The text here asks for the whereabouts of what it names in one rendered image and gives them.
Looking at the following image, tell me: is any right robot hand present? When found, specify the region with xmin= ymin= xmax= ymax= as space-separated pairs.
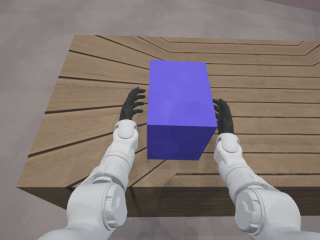
xmin=212 ymin=98 xmax=234 ymax=135

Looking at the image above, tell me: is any left robot forearm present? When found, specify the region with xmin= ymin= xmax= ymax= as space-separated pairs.
xmin=66 ymin=119 xmax=139 ymax=222

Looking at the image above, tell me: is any carton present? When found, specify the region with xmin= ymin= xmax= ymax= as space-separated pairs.
xmin=147 ymin=60 xmax=218 ymax=161

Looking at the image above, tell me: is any robot left upper arm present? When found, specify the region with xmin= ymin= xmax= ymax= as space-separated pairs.
xmin=38 ymin=182 xmax=128 ymax=240

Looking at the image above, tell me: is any robot right upper arm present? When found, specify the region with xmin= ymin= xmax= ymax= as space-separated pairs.
xmin=234 ymin=187 xmax=320 ymax=240

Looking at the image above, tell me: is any right robot forearm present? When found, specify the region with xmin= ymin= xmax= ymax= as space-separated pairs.
xmin=213 ymin=133 xmax=301 ymax=226

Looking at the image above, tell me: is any left robot hand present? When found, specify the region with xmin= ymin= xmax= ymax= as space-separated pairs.
xmin=119 ymin=87 xmax=146 ymax=121

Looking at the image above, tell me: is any pedestal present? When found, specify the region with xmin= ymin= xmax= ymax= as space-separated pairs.
xmin=16 ymin=34 xmax=320 ymax=217

